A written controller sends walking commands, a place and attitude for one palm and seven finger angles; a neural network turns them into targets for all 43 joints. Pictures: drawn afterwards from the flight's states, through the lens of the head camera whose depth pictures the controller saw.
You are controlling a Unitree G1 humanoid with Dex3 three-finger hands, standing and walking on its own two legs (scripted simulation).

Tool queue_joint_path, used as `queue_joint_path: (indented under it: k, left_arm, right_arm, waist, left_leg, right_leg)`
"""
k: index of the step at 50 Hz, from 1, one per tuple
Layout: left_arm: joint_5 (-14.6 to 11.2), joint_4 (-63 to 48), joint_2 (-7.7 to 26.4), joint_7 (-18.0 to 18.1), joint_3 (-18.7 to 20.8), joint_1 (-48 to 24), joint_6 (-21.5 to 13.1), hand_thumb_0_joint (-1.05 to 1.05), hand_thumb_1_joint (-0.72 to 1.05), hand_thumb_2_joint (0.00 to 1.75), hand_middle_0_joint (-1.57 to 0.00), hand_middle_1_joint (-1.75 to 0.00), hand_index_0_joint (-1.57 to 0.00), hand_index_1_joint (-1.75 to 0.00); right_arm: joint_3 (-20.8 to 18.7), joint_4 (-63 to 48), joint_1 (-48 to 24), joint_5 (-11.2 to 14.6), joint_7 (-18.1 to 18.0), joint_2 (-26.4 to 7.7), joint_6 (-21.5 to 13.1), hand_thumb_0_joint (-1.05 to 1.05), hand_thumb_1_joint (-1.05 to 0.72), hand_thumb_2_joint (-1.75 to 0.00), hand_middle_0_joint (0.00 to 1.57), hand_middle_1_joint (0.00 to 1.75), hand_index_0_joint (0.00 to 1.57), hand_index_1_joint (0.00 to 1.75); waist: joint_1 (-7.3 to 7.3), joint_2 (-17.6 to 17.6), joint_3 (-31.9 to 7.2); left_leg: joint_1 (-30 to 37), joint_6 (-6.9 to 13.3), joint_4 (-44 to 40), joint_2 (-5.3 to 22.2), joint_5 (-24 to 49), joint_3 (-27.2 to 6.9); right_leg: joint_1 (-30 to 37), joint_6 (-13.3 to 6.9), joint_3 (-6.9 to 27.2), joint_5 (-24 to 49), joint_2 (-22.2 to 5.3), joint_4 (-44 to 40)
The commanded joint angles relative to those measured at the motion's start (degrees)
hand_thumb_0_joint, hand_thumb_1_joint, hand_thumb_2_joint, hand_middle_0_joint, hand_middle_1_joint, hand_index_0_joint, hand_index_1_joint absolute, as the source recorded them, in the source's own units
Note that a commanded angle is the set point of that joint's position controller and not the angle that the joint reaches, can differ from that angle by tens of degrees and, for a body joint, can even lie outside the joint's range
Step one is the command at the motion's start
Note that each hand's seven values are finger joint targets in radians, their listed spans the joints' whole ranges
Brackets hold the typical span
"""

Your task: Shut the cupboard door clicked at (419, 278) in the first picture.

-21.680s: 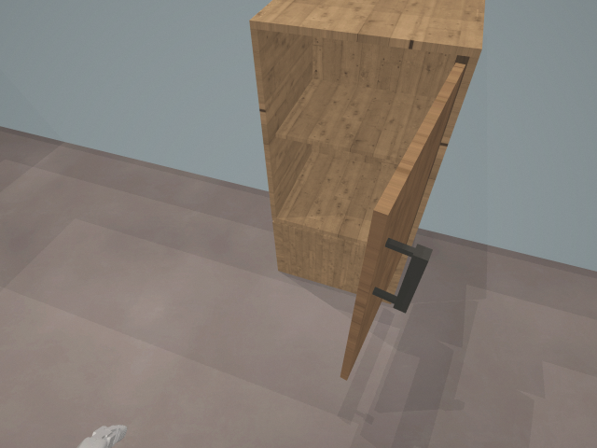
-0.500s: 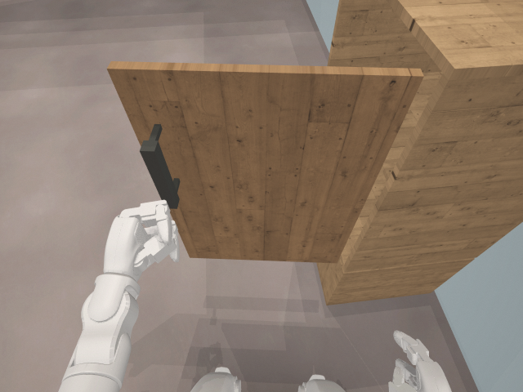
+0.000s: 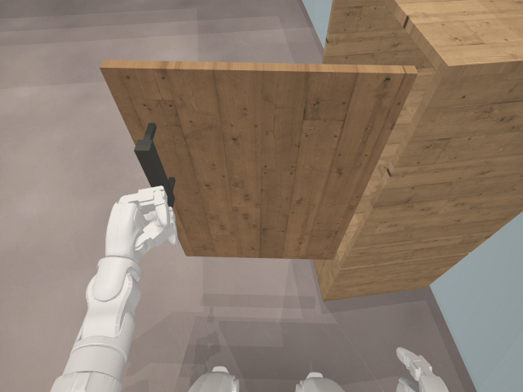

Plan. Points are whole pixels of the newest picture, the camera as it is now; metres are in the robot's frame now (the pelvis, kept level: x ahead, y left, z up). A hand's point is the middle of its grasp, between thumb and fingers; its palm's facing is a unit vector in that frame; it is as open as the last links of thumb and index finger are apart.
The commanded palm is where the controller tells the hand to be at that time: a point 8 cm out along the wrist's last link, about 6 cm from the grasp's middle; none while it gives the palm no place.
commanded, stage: bring the fist close to the handle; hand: left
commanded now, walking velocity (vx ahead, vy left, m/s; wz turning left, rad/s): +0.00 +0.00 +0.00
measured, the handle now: (159, 167) +0.46 +0.19 +0.05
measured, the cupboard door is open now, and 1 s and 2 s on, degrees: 81 71 59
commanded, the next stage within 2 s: push the door shut along its arc in 0.08 s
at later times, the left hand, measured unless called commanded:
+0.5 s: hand (184, 201) +0.39 +0.14 +0.06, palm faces -0.09 -1.00 -0.03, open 3.1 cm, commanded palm +0.37 +0.20 +0.06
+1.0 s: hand (191, 174) +0.44 +0.14 +0.06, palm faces -0.22 -0.97 -0.03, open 3.1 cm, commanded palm +0.44 +0.18 +0.06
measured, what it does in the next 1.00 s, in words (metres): stands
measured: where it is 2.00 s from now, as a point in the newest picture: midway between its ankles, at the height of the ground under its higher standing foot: outside the picture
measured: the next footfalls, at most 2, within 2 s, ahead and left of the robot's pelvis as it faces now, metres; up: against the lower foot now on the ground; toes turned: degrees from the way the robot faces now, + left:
none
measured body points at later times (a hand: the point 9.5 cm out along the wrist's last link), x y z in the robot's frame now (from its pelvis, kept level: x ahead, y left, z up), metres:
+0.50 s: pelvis +0.00 +0.00 +0.00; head +0.07 +0.00 +0.44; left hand +0.39 +0.19 +0.06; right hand +0.13 -0.25 -0.11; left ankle +0.02 +0.10 -0.68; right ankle +0.01 -0.10 -0.68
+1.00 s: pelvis -0.02 +0.00 -0.02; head +0.09 +0.01 +0.42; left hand +0.45 +0.19 +0.06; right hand +0.04 -0.27 -0.13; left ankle +0.02 +0.10 -0.68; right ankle +0.01 -0.10 -0.68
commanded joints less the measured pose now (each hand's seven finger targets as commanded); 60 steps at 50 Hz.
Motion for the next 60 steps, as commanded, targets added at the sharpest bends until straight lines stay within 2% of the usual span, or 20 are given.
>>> queue_joint_path:
  k: [1,6,9,12,13,16,18,25,28,31,34,36,38,39,41,42,51,55,58,60]
  left_arm:
    - [-0.9,-12.9,7.7,0.0,2.6,-17.2,-5.0,0.0,0.9,0.9,-1.3,-1.5,-1.3,-1.5]
    - [-1.3,-11.5,9.1,-0.5,4.2,-15.7,-4.7,0.0,0.9,0.9,-1.3,-1.5,-1.3,-1.5]
    - [-1.3,-11.8,7.2,-0.4,2.7,-15.0,-4.2,0.0,0.9,0.9,-1.3,-1.5,-1.3,-1.5]
    - [-0.6,-10.4,8.8,-0.7,2.8,-19.6,-4.1,0.0,0.9,0.9,-1.3,-1.5,-1.3,-1.5]
    - [-0.4,-9.9,6.8,-1.1,0.5,-22.9,-4.2,0.0,0.9,0.9,-1.3,-1.5,-1.3,-1.5]
    - [-0.1,-7.9,9.1,-1.6,1.8,-28.3,-4.8,0.0,0.9,0.9,-1.3,-1.5,-1.3,-1.5]
    - [-0.2,-6.0,7.7,-2.0,0.7,-31.1,-4.7,0.0,0.9,0.9,-1.3,-1.5,-1.3,-1.5]
    - [-0.1,3.4,11.1,-3.6,4.4,-32.2,-3.1,0.0,0.9,0.9,-1.3,-1.5,-1.3,-1.5]
    - [0.2,4.7,10.2,-5.0,2.6,-37.4,-3.6,0.0,0.9,0.9,-1.3,-1.5,-1.3,-1.5]
    - [-0.1,7.7,12.3,-6.3,4.0,-40.3,-4.2,0.0,0.9,0.9,-1.3,-1.5,-1.3,-1.5]
    - [0.1,10.6,11.9,-7.8,2.8,-45.1,-4.8,0.0,0.9,0.9,-1.3,-1.5,-1.3,-1.5]
    - [0.2,13.6,15.4,-8.5,5.4,-47.3,-4.8,0.0,0.9,0.9,-1.3,-1.5,-1.3,-1.5]
    - [0.2,15.8,13.1,-9.5,2.9,-51.9,-4.9,0.0,0.9,0.9,-1.3,-1.5,-1.3,-1.5]
    - [0.2,17.7,14.1,-9.8,3.6,-53.0,-4.8,0.0,0.9,0.9,-1.3,-1.5,-1.3,-1.5]
    - [0.6,19.4,16.4,-10.6,4.5,-55.6,-5.0,0.0,0.9,0.9,-1.3,-1.5,-1.3,-1.5]
    - [0.6,19.8,15.2,-11.1,3.4,-57.3,-5.0,0.0,0.9,0.9,-1.3,-1.5,-1.3,-1.5]
    - [0.5,22.4,17.9,-12.9,5.4,-63.3,-5.0,0.0,0.9,0.9,-1.3,-1.5,-1.3,-1.5]
    - [2.2,25.1,19.0,-11.8,5.6,-67.1,-4.3,0.0,0.9,0.9,-1.3,-1.5,-1.3,-1.5]
    - [2.8,26.4,22.6,-11.3,8.5,-68.5,-4.4,0.0,0.9,0.9,-1.3,-1.5,-1.3,-1.5]
    - [3.0,27.0,22.1,-11.6,8.1,-69.8,-4.1,0.0,0.9,0.9,-1.3,-1.5,-1.3,-1.5]
  right_arm:
    - [-2.8,-7.3,-1.0,-0.2,-0.7,-7.3,-3.3,0.0,-0.9,-0.9,0.2,0.3,0.2,0.3]
    - [-2.8,-7.0,-0.8,-0.1,-0.7,-7.4,-3.1,0.0,-0.9,-0.9,0.2,0.3,0.2,0.3]
    - [-2.8,-7.5,-0.9,0.1,-0.4,-7.1,-2.9,0.0,-0.9,-0.9,0.2,0.3,0.2,0.3]
    - [-2.6,-6.8,-0.5,0.0,-0.6,-7.6,-2.7,0.0,-0.9,-0.9,0.2,0.3,0.2,0.3]
    - [-2.5,-6.5,-0.6,0.1,-0.7,-7.3,-2.8,0.0,-0.9,-0.9,0.2,0.3,0.2,0.3]
    - [-2.6,-5.7,-0.2,0.1,-1.2,-7.9,-3.1,0.0,-0.9,-0.9,0.2,0.3,0.2,0.3]
    - [-2.5,-5.2,-0.1,0.1,-1.1,-7.6,-3.5,0.0,-0.9,-0.9,0.2,0.3,0.2,0.3]
    - [-2.7,-4.9,2.5,0.1,-0.4,-8.3,-2.5,0.0,-0.9,-0.9,0.2,0.3,0.2,0.3]
    - [-2.7,-4.6,3.1,0.3,-0.4,-8.2,-2.0,0.0,-0.9,-0.9,0.2,0.3,0.2,0.3]
    - [-2.9,-4.0,4.1,0.2,-0.4,-8.7,-1.8,0.0,-0.9,-0.9,0.2,0.3,0.2,0.3]
    - [-2.7,-3.2,4.5,0.4,-0.5,-8.6,-1.5,0.0,-0.9,-0.9,0.2,0.3,0.2,0.3]
    - [-2.9,-2.5,5.5,0.3,-0.7,-9.3,-1.2,0.0,-0.9,-0.9,0.2,0.3,0.2,0.3]
    - [-2.8,-2.1,5.5,0.5,-0.6,-9.0,-1.2,0.0,-0.9,-0.9,0.2,0.3,0.2,0.3]
    - [-2.7,-1.6,6.1,0.4,-0.7,-9.4,-1.2,0.0,-0.9,-0.9,0.2,0.3,0.2,0.3]
    - [-2.7,-1.5,6.7,0.4,-0.8,-9.9,-1.1,0.0,-0.9,-0.9,0.2,0.3,0.2,0.3]
    - [-2.7,-1.3,7.0,0.3,-0.7,-9.8,-1.2,0.0,-0.9,-0.9,0.2,0.3,0.2,0.3]
    - [-3.0,-1.0,9.5,-0.1,-0.3,-10.9,-1.0,0.0,-0.9,-0.9,0.2,0.3,0.2,0.3]
    - [-2.8,-0.5,10.8,-0.3,0.0,-10.8,-0.5,0.0,-0.9,-0.9,0.2,0.3,0.2,0.3]
    - [-2.7,-0.5,11.7,-0.6,0.2,-11.3,-0.3,0.0,-0.9,-0.9,0.2,0.3,0.2,0.3]
    - [-2.6,-0.7,12.0,-0.7,0.4,-11.1,-0.3,0.0,-0.9,-0.9,0.2,0.3,0.2,0.3]
  waist:
    - [-0.3,0.4,-18.6]
    - [0.22,-1.0,-19.2]
    - [0.0,-1.1,-17.8]
    - [-1.42,-1.8,-16.8]
    - [-2.33,-1.1,-15.7]
    - [-2.6,0.0,-17.1]
    - [-2.67,1.2,-18.9]
    - [-1.63,-1.4,-21.4]
    - [-3.25,-1.6,-20.5]
    - [-3.73,-2.7,-20.1]
    - [-4.67,-0.5,-19.8]
    - [-4.77,-1.4,-19.8]
    - [-5.89,0.2,-19.9]
    - [-6.37,-1.5,-19.5]
    - [-6.44,0.6,-20.5]
    - [-7.06,0.7,-21.7]
    - [-7.4,3.2,-26.6]
    - [-8.72,2.2,-24.9]
    - [-8.61,2.7,-26.5]
    - [-8.98,2.9,-27.1]
  left_leg:
    - [10.5,-0.5,-7.2,-0.2,12.8,-2.9]
    - [9.5,-0.5,-7.3,-0.2,14.2,-2.7]
    - [10.1,-0.6,-7.8,-0.1,14.4,-2.8]
    - [9.4,-0.4,-7.3,0.0,13.0,-3.0]
    - [9.6,-0.4,-7.1,0.0,12.1,-3.1]
    - [10.7,-0.5,-6.9,0.2,10.6,-3.7]
    - [12.0,-0.7,-6.8,0.1,11.2,-4.1]
    - [10.2,-0.8,-6.3,-0.1,15.6,-3.7]
    - [9.8,-0.5,-5.9,0.0,15.3,-3.5]
    - [8.5,-0.2,-5.3,-0.2,13.7,-3.4]
    - [8.2,-0.2,-5.1,-0.3,12.2,-3.5]
    - [7.7,-0.1,-4.8,-0.2,11.1,-3.9]
    - [7.9,0.0,-4.7,-0.2,9.4,-4.1]
    - [7.0,0.1,-4.5,-0.1,8.6,-4.3]
    - [6.7,0.2,-4.0,-0.3,8.6,-4.4]
    - [7.4,0.3,-3.7,-0.2,9.3,-4.6]
    - [10.3,0.1,-2.0,0.3,13.3,-6.1]
    - [8.6,0.1,-1.7,0.6,12.6,-6.3]
    - [8.9,0.1,-1.2,0.7,13.7,-6.6]
    - [8.0,0.3,-0.7,0.6,13.9,-6.3]
  right_leg:
    - [9.2,0.0,2.7,15.4,0.7,-7.2]
    - [10.9,0.1,2.9,17.3,0.6,-7.0]
    - [10.3,0.1,2.5,17.4,0.6,-7.4]
    - [8.6,0.3,2.6,16.3,0.6,-7.2]
    - [7.3,0.3,2.6,15.5,0.6,-7.3]
    - [5.4,0.1,2.5,13.0,0.7,-7.1]
    - [5.2,0.0,2.4,13.3,0.6,-6.8]
    - [8.2,0.0,2.5,18.3,0.6,-6.1]
    - [6.8,0.2,2.7,18.5,0.6,-6.1]
    - [6.6,0.2,3.2,17.3,0.7,-6.5]
    - [4.9,0.1,3.4,15.7,0.6,-6.6]
    - [3.9,0.0,3.2,14.0,0.8,-6.4]
    - [1.7,0.1,3.3,12.0,0.7,-6.5]
    - [1.5,0.1,3.2,11.2,0.8,-6.7]
    - [0.8,-0.2,3.4,10.7,0.8,-6.1]
    - [0.2,-0.1,3.2,11.3,0.8,-5.8]
    - [-3.4,-0.6,2.4,12.4,1.4,-3.6]
    - [-5.0,-0.3,2.3,11.8,1.5,-3.3]
    - [-5.2,-0.5,2.2,12.1,1.8,-2.7]
    - [-4.6,-0.4,2.5,12.8,1.8,-2.6]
